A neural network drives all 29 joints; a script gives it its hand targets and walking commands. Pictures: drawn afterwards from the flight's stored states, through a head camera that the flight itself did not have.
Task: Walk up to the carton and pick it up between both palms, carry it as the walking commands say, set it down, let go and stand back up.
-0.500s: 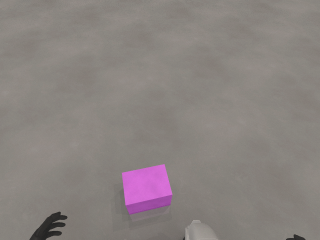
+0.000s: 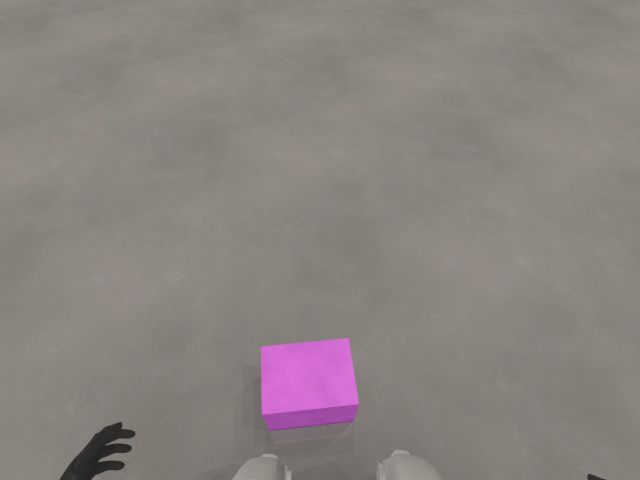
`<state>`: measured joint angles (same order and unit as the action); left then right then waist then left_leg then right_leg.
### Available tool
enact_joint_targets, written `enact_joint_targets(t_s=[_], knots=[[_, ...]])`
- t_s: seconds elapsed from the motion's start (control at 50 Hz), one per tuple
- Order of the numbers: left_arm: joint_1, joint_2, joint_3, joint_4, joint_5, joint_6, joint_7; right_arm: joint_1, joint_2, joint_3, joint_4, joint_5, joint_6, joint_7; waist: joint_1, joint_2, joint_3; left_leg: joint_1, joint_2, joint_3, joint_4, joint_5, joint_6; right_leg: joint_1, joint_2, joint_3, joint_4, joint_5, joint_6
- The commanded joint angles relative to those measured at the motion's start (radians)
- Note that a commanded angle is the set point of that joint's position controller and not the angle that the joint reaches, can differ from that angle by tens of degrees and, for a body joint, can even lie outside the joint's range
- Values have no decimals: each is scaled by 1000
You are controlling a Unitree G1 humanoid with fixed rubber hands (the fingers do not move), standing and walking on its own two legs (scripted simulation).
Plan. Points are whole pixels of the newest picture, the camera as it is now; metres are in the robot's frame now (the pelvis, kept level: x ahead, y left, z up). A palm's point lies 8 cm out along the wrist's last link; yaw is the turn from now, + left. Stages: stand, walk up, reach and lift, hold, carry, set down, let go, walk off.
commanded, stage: walk up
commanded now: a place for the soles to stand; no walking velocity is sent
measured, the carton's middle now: (308, 385) +0.42 +0.06 -0.63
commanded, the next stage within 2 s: none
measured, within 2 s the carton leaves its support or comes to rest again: neither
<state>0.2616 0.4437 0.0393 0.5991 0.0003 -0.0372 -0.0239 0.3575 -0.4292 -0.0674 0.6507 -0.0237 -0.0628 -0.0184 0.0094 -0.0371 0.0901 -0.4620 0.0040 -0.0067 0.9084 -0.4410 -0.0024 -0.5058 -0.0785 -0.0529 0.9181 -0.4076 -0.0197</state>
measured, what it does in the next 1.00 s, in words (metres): stands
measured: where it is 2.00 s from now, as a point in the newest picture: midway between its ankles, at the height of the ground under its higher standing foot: outside the picture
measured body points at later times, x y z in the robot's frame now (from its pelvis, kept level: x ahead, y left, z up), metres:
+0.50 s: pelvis +0.00 +0.01 +0.00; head +0.03 +0.03 +0.45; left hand +0.14 +0.33 -0.08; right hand +0.10 -0.32 -0.07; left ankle +0.02 +0.13 -0.69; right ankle +0.05 -0.13 -0.69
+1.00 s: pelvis +0.00 +0.01 +0.00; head +0.03 +0.03 +0.45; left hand +0.14 +0.33 -0.08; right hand +0.10 -0.31 -0.07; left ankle +0.02 +0.13 -0.69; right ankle +0.05 -0.13 -0.69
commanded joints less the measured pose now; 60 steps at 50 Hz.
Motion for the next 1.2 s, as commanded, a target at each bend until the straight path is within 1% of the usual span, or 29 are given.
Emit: enact_joint_targets(t_s=[0.0,0.04,0.08,0.1,0.18,0.24,0.28,0.3,0.34,0.38,0.42,0.48,0.52,0.58,0.62,0.66,0.74,0.78,0.8,0.84,0.88,0.92,0.96,1.0,1.04,1.08,1.12,1.14,1.18], knots=[[-55,219,70,0,15,-19,33,69,-225,-58,-9,8,-23,-9,-19,5,-149,51,47,-117,-116,268,93,98,-115,150,-177,169,-111],[-70,195,64,-10,7,-16,33,40,-250,-65,-23,5,-24,-9,-8,58,-144,48,100,-257,-192,328,143,74,-32,75,-100,117,-55],[-67,188,66,-5,9,-17,34,-2,-251,-59,-34,6,-20,-8,4,80,-126,6,116,-309,-212,314,160,98,2,73,-101,52,-47],[-54,194,68,-2,12,-18,36,-11,-251,-55,-38,7,-18,-7,12,103,-134,-18,107,-300,-204,304,152,125,-6,95,-124,15,-53],[-37,238,83,13,26,-25,37,-1,-192,-39,-31,10,-11,-4,7,-11,-156,-109,13,-112,-78,220,76,224,-136,229,-271,-42,-133],[-67,243,79,8,23,-16,34,47,-211,-52,-14,6,-9,-5,-13,-27,-128,-27,4,-59,-90,182,80,144,-162,212,-280,-68,-143],[-92,205,68,-6,16,-6,31,57,-230,-54,-13,-1,-15,-7,-19,35,-121,19,45,-172,-196,180,117,80,-84,110,-186,-27,-89],[-85,189,64,-4,10,-4,29,39,-249,-60,-16,-3,-18,-7,-13,95,-121,35,91,-292,-255,155,151,34,-31,78,-116,-54,-58],[-75,171,61,-1,12,-5,33,-13,-273,-62,-31,-6,-17,-5,6,153,-59,-11,160,-431,-325,125,204,23,39,50,-72,-104,-33],[-55,181,69,8,21,-15,33,-40,-249,-52,-41,-6,-15,-5,19,116,-68,-90,130,-381,-294,131,175,113,22,88,-150,-95,-49],[-43,212,78,10,27,-25,31,-40,-218,-42,-41,2,-16,-3,25,51,-103,-145,52,-235,-197,187,112,197,-46,160,-231,-91,-82],[-44,242,86,16,28,-20,31,3,-207,-42,-21,2,-12,-2,4,4,-115,-93,0,-103,-113,172,78,181,-144,241,-303,-127,-144],[-72,225,78,5,23,-10,30,36,-213,-48,-12,-3,-13,-2,-15,0,-108,-33,9,-119,-156,152,90,132,-117,181,-259,-95,-124],[-82,183,67,0,16,-7,29,11,-245,-54,-23,-7,-18,-3,0,115,-91,-4,94,-330,-291,107,153,55,-3,71,-131,-109,-53],[-73,175,67,5,16,-11,30,-19,-259,-56,-36,-9,-15,-2,14,131,-72,-51,121,-391,-314,95,171,83,26,75,-125,-115,-43],[-55,197,73,13,24,-20,30,-36,-239,-48,-39,-4,-14,-2,18,85,-91,-96,83,-310,-265,119,136,150,-9,112,-192,-104,-59],[-27,237,86,15,28,-21,33,-4,-195,-40,-30,3,-12,-2,12,-10,-129,-112,-7,-101,-91,193,71,214,-148,249,-308,-90,-144],[-63,232,81,12,27,-12,32,31,-199,-43,-13,2,-12,-3,-11,-17,-130,-34,-7,-69,-101,168,76,166,-163,220,-284,-31,-149],[-76,219,72,0,23,-8,30,49,-209,-48,-12,-2,-14,-3,-19,0,-127,3,5,-109,-149,167,90,121,-126,174,-242,-20,-124],[-92,185,66,-7,14,-3,30,30,-239,-56,-26,-6,-20,-5,-9,97,-101,11,78,-286,-264,175,139,56,-24,70,-122,-39,-61],[-70,169,64,-2,15,-7,31,-1,-257,-58,-38,-10,-18,-4,7,132,-89,10,133,-418,-308,173,185,46,34,56,-83,-85,-37],[-61,177,66,1,20,-17,31,-33,-243,-49,-42,-9,-16,-6,23,102,-80,-70,103,-367,-267,211,166,123,15,92,-153,-60,-51],[-42,206,77,12,25,-25,31,-37,-210,-43,-43,2,-16,-4,25,47,-122,-107,37,-221,-183,247,107,208,-48,144,-217,-20,-86],[-29,236,86,11,29,-21,32,-8,-196,-42,-41,6,-12,-4,14,-3,-134,-119,-8,-125,-98,211,74,236,-133,230,-280,-23,-134],[-52,238,82,7,26,-12,32,36,-196,-44,-23,4,-10,-3,-10,-20,-141,-43,-9,-80,-101,168,74,185,-159,211,-274,-23,-150],[-88,209,71,-3,23,-3,31,39,-209,-49,-20,-3,-13,-3,-19,29,-121,0,15,-155,-183,145,102,110,-98,134,-214,-45,-105],[-96,177,64,-8,15,0,30,20,-247,-56,-25,-9,-16,-4,-8,123,-79,15,101,-370,-306,120,162,30,6,55,-91,-89,-49],[-82,163,64,-4,17,-2,31,2,-260,-60,-33,-15,-17,-3,1,150,-75,14,132,-430,-327,136,186,28,32,46,-68,-99,-36],[-57,173,69,7,21,-9,31,-22,-255,-56,-46,-8,-15,-7,16,122,-75,-46,130,-422,-303,157,183,99,33,72,-122,-84,-44]])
